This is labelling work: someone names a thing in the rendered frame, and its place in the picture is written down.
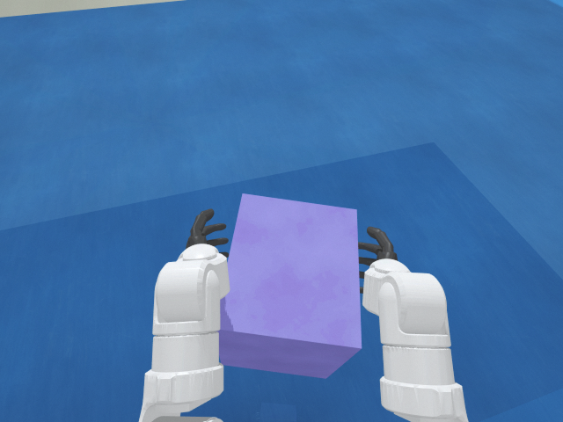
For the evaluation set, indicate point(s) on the carton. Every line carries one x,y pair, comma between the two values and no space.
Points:
294,300

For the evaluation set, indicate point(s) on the left robot forearm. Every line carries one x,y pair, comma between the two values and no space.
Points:
186,371

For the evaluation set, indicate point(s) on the robot left hand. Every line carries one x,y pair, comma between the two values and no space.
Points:
199,232

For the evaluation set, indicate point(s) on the right robot forearm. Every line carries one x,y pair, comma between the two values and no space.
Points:
418,383

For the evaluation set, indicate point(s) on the robot right hand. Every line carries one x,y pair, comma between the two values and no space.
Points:
383,250

